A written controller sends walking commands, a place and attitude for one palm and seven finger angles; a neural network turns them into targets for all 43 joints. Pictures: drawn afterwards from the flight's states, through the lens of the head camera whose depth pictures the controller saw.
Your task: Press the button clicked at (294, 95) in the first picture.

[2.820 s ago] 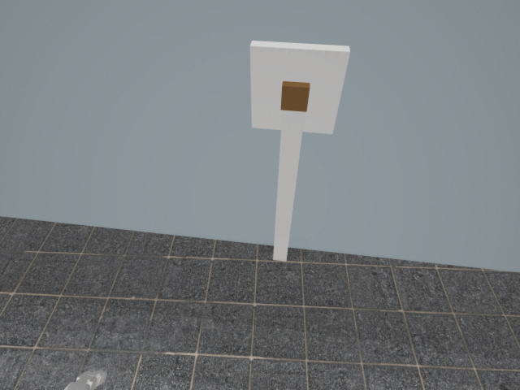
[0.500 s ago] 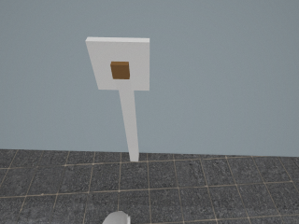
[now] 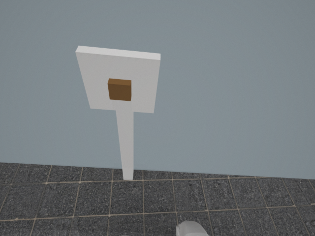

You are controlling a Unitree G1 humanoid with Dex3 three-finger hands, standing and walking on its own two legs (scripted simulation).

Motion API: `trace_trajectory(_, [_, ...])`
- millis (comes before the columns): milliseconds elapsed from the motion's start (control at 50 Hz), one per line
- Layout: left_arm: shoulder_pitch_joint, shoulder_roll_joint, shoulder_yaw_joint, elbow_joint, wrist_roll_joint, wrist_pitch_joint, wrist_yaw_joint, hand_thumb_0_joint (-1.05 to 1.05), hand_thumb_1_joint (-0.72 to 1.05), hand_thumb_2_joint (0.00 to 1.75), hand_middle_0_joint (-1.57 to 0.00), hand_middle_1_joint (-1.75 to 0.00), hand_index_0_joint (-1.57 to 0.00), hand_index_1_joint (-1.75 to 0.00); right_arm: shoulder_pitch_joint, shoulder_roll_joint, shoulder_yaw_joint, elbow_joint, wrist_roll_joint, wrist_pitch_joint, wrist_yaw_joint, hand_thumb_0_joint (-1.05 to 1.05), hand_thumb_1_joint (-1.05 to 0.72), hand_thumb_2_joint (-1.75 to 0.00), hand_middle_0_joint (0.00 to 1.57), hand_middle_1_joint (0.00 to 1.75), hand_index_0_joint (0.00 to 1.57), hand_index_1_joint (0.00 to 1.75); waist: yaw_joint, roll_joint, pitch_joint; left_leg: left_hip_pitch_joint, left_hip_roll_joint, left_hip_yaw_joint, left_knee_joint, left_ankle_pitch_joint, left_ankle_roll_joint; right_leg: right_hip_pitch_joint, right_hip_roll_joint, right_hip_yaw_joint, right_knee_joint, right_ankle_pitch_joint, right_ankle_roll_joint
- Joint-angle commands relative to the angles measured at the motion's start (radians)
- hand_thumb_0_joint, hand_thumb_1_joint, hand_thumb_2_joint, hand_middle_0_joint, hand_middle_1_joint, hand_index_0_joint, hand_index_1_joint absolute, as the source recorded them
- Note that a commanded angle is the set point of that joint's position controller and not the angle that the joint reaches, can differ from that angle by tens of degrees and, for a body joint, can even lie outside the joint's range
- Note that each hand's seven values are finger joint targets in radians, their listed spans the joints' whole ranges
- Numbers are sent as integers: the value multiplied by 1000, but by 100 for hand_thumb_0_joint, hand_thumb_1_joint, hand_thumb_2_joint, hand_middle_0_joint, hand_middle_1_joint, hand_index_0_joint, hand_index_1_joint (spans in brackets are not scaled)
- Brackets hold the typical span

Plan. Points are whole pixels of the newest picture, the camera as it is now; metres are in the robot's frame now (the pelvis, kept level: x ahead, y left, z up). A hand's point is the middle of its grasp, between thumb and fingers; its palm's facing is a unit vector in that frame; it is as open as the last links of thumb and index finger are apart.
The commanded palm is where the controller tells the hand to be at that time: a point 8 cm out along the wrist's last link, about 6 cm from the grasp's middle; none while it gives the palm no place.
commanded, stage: come to a stop and stand still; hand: left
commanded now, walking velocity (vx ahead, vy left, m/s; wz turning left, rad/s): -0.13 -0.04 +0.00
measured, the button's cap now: (120, 89) +0.49 +0.16 +0.07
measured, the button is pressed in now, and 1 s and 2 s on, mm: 0 0 0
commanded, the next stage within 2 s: look again from close up in 1.14 s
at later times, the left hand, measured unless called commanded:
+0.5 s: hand out of the picture -0.03 +0.11 -0.17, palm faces +0.06 -0.97 -0.22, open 7.3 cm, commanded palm none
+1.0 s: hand out of the picture -0.16 +0.09 -0.17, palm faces +0.10 -0.98 -0.14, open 7.4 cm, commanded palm none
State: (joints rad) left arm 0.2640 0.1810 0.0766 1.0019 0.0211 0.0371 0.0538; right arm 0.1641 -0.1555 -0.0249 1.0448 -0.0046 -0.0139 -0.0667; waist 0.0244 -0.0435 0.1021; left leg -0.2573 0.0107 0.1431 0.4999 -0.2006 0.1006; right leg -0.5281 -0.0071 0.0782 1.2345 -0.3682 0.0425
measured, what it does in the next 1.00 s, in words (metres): walks backwards: right foot, then left foot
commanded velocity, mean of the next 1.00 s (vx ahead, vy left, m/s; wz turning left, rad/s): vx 0.00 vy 0.00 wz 0.00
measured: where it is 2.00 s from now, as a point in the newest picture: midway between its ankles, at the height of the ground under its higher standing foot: outside the picture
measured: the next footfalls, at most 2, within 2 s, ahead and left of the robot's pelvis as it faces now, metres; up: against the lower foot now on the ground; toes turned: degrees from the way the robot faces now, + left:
right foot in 0.30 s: +0.04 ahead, -0.16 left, +0.00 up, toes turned +0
left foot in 0.58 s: -0.05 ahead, +0.06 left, +0.00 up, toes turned +4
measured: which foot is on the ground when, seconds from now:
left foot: down 0.00-0.30, up 0.32-0.56, down 0.58-1.00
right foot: up 0.00-0.28, down 0.30-1.00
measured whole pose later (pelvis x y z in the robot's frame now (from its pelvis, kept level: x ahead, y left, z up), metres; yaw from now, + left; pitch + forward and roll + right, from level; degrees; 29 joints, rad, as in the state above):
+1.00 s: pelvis -0.11 -0.06 +0.00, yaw +1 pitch -2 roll +0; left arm 0.38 0.11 0.01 1.15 0.02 0.01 0.03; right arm 0.33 -0.10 -0.01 1.14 -0.01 0.01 -0.03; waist 0.02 -0.01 0.00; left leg -0.17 0.01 0.06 0.42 -0.21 0.01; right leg -0.23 -0.02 -0.05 0.41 -0.14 -0.01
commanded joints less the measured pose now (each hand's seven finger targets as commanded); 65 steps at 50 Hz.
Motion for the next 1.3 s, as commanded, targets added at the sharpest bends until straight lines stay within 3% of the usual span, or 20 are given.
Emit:
trace_trajectory(0, [189,31,19,17,0,31,-10,0,90,90,-20,-30,-20,-30,-8,-124,-36,-75,-11,0,11,0,-90,-90,20,30,20,30,29,173,-118,-70,241,-123,-134,650,76,95,3,-26,68,65,23])
trace_trajectory(160, [6,41,-8,-49,3,13,-19,0,90,90,-20,-30,-20,-30,87,-161,-70,-59,-25,24,27,0,-90,-90,20,30,20,30,-55,244,-119,46,275,-271,-157,236,93,161,-24,-107,-409,-97,-5])
trace_trajectory(200, [41,38,-11,-40,-2,2,-17,0,90,90,-20,-30,-20,-30,96,-166,-74,-57,-25,26,30,0,-90,-90,20,30,20,30,-41,232,-139,25,286,-307,-149,171,78,250,-26,-96,-564,-79,-25])
trace_trajectory(240, [112,43,-16,-11,2,-14,-14,0,90,90,-20,-30,-20,-30,102,-151,-72,-57,-13,28,37,0,-90,-90,20,30,20,30,-13,138,-154,-48,221,-246,-81,70,13,402,-28,-111,-819,126,-28])
trace_trajectory(260, [99,83,-20,-14,9,-29,-8,0,90,90,-20,-30,-20,-30,136,-103,-64,-53,-3,27,44,0,-90,-90,20,30,20,30,-31,14,-148,-93,149,-195,17,6,-44,434,-114,-9,-927,196,-52])
trace_trajectory(280, [80,149,-14,-23,12,-39,-3,0,90,90,-20,-30,-20,-30,123,-38,-50,-71,2,31,44,0,-90,-90,20,30,20,30,-43,-201,-103,-180,38,-87,114,-204,-106,385,-286,180,-966,359,-103])
trace_trajectory(300, [62,161,-22,-36,7,-37,-6,0,90,90,-20,-30,-20,-30,71,-49,-48,-87,-2,40,45,0,-90,-90,20,30,20,30,-22,-176,-82,-147,16,-116,223,-308,-110,274,-344,171,-964,460,-169])
trace_trajectory(340, [-14,112,-25,-37,7,-42,-4,0,90,90,-20,-30,-20,-30,71,-53,-53,-63,-8,59,46,0,-90,-90,20,30,20,30,-45,-221,-51,-106,34,-154,327,-250,-107,194,-270,103,-970,377,-199])
trace_trajectory(360, [-41,90,-35,-37,4,-43,-4,0,90,90,-20,-30,-20,-30,100,-54,-49,-41,-7,56,47,0,-90,-90,20,30,20,30,-65,-203,-31,-100,39,-144,341,-204,-109,193,-235,70,-963,368,-191])
trace_trajectory(400, [-25,89,-30,-36,1,-44,-7,0,90,90,-20,-30,-20,-30,130,-42,-46,-14,-6,52,49,0,-90,-90,20,30,20,30,-59,-126,-23,-92,33,-128,353,-170,-112,205,-204,24,-958,311,-180])
trace_trajectory(480, [52,91,-23,-3,2,-43,-9,0,90,90,-20,-30,-20,-30,109,-28,-33,-5,-9,43,44,0,-90,-90,20,30,20,30,-15,-97,-4,-70,46,-116,195,-193,-119,248,-210,62,-963,204,-188])
trace_trajectory(520, [65,89,-24,17,-3,-43,-11,0,90,90,-20,-30,-20,-30,145,-20,-24,15,-10,35,38,0,-90,-90,20,30,20,30,-22,-75,-28,9,50,-121,32,-138,-116,254,-200,71,-939,170,-173])
trace_trajectory(580, [85,39,-35,37,-19,-48,-15,0,90,90,-20,-30,-20,-30,198,-57,-15,56,-9,3,27,0,-90,-90,20,30,20,30,-12,105,-92,124,136,-223,-129,165,-78,271,-90,-6,-862,232,-89])
trace_trajectory(640, [80,43,-39,77,-17,-44,-17,0,90,90,-20,-30,-20,-30,162,-60,-9,73,-9,-7,21,0,-90,-90,20,30,20,30,3,199,-107,39,147,-222,-181,128,-67,398,-77,-63,-842,260,-62])
trace_trajectory(740, [107,27,-50,111,-9,-39,-22,0,90,90,-20,-30,-20,-30,177,-47,-6,73,-9,8,23,0,-90,-90,20,30,20,30,-3,85,23,-40,105,-205,-242,-160,-78,348,-78,-28,-920,110,-57])
trace_trajectory(880, [156,13,-52,125,-2,-38,-21,0,90,90,-20,-30,-20,-30,221,-44,-7,77,-13,18,29,0,-90,-90,20,30,20,30,-10,35,68,-56,84,-199,-244,-262,-70,262,-76,-17,-951,-30,-47])
trace_trajectory(1200, [185,1,-48,126,-3,-55,-18,0,90,90,-20,-30,-20,-30,276,-20,-1,81,-11,2,30,0,-90,-90,20,30,20,30,-15,26,10,-58,76,-196,-202,-184,-66,256,-87,1,-931,2,-60])
trace_trajectory(1220, [226,49,-67,136,11,-67,18,0,90,90,-20,-30,-20,-30,109,-70,5,-4,-11,-6,52,0,-90,-90,20,30,20,30,33,60,67,-116,66,-101,15,-138,-118,245,-131,-11,-897,129,-62])
trace_trajectory(1240, [169,97,-56,89,5,-71,8,0,90,90,-20,-30,-20,-30,180,-16,6,-28,-11,11,56,0,-90,-90,20,30,20,30,-37,34,-44,-35,6,-118,73,-193,-110,162,-179,90,-970,-203,-100])
trace_trajectory(1280, [86,110,-42,55,5,-75,-2,0,90,90,-20,-30,-20,-30,290,-16,8,-7,-21,7,60,0,-90,-90,20,30,20,30,-81,34,-102,71,15,-115,73,-147,-98,69,-184,45,-943,-257,-118])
